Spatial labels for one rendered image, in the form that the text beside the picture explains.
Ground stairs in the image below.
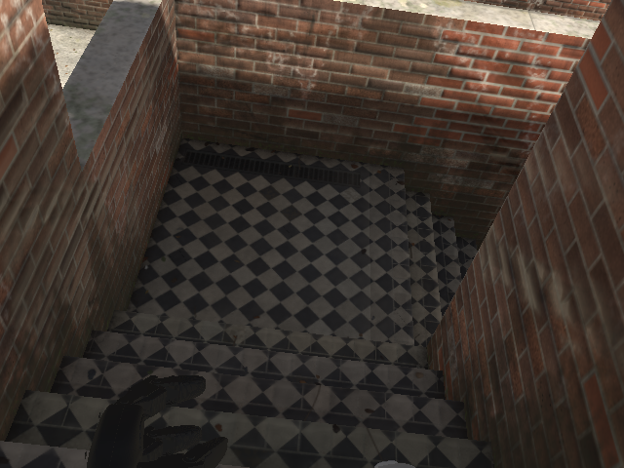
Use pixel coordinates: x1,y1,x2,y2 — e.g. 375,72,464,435
406,190,478,347
0,310,494,468

